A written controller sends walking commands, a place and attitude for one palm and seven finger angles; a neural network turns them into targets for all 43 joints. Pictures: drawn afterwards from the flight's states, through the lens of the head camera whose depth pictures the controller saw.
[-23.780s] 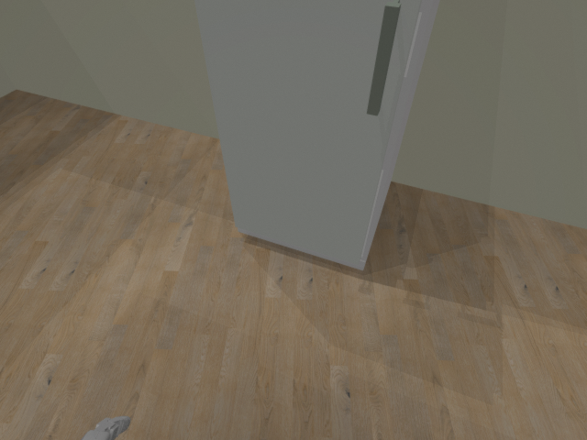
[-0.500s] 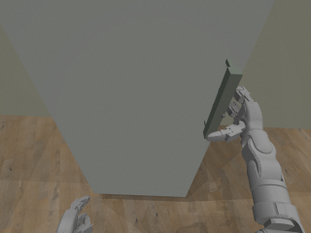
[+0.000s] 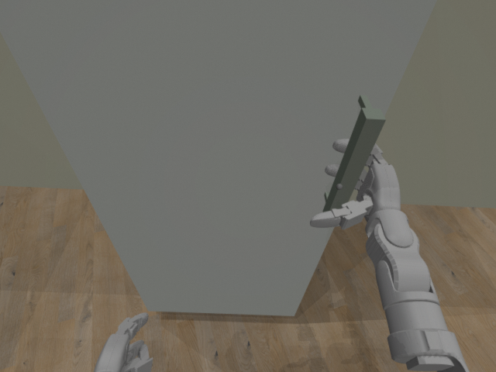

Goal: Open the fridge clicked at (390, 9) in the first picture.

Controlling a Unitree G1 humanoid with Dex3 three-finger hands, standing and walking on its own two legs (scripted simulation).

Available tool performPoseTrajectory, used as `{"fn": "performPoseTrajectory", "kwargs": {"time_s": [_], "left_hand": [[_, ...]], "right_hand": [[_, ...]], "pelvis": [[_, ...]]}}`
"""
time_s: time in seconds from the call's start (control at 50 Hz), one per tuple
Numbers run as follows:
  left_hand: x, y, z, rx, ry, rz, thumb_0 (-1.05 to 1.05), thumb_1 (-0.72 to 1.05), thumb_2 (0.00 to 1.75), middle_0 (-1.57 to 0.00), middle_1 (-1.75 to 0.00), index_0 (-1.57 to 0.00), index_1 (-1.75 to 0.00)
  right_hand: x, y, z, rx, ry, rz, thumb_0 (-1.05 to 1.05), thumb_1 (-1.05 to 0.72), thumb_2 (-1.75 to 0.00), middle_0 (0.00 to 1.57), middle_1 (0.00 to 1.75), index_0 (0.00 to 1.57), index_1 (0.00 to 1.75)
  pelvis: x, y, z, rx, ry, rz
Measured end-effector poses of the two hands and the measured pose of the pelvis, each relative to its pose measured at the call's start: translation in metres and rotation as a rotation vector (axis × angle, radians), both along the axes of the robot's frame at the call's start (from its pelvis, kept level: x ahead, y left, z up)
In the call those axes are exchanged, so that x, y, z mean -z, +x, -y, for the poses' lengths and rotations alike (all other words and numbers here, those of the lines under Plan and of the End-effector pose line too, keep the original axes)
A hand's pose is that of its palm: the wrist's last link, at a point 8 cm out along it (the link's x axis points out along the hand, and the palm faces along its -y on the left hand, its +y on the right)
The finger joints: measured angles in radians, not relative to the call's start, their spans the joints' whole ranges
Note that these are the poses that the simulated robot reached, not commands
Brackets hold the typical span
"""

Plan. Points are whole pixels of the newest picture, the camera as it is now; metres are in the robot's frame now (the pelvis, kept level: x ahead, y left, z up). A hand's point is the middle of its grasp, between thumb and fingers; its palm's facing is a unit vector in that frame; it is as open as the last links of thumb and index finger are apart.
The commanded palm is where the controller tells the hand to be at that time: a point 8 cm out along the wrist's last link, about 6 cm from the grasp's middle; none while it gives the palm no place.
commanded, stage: slide the fingers in behind the handle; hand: right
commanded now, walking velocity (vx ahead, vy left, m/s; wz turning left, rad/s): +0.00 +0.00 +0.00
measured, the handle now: (345, 164) +0.43 -0.13 +0.13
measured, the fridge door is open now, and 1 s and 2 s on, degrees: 0 0 0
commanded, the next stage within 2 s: grip the handle and tug to test in 0.46 s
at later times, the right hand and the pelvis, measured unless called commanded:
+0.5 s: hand (338, 185) +0.38 -0.11 +0.14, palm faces -0.01 +1.00 -0.02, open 14.2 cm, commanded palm +0.35 -0.16 +0.14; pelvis +0.00 +0.01 +0.00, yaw +0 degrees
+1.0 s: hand (341, 187) +0.37 -0.11 +0.14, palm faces -0.01 +1.00 -0.02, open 9.8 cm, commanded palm +0.34 -0.16 +0.14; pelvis +0.00 +0.00 +0.00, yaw +0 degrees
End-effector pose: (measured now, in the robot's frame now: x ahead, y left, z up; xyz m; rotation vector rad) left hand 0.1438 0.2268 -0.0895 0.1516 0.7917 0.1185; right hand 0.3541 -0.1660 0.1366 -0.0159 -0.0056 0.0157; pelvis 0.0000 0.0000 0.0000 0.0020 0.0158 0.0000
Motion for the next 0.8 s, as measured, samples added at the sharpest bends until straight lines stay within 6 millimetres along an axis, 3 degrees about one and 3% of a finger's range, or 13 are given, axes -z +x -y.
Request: {"fn": "performPoseTrajectory", "kwargs": {"time_s": [0.62, 0.8], "left_hand": [[0.0, -0.004, -0.014, -0.017, 0.002, 0.001, 0.01, 0.91, 0.89, -0.2, -0.3, -0.2, -0.3], [-0.003, 0.003, -0.01, -0.007, -0.001, 0.016, 0.01, 0.91, 0.89, -0.2, -0.3, -0.2, -0.3]], "right_hand": [[-0.001, 0.0, 0.0, -0.006, -0.002, 0.014, -0.01, 0.5, -0.3, 0.3, 1.2, 0.27, 1.2], [-0.002, -0.003, 0.001, -0.002, -0.001, 0.016, -0.01, 0.29, -0.39, 0.32, 1.23, 0.29, 1.23]], "pelvis": [[-0.001, 0.002, -0.008, -0.005, -0.001, 0.003], [-0.001, 0.004, -0.006, -0.004, -0.001, 0.003]]}}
